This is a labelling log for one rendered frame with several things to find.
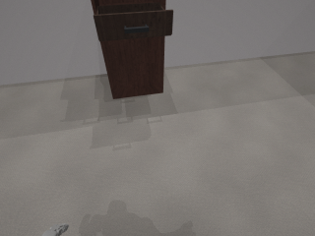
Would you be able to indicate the handle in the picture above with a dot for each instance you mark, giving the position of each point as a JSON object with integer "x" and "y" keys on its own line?
{"x": 145, "y": 28}

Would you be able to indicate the drawer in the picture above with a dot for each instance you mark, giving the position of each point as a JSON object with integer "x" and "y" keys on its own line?
{"x": 110, "y": 21}

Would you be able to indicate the cabinet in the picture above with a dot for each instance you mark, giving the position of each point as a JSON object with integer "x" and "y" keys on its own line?
{"x": 134, "y": 66}

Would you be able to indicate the robot left hand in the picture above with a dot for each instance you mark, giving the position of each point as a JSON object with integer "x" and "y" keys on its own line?
{"x": 56, "y": 229}

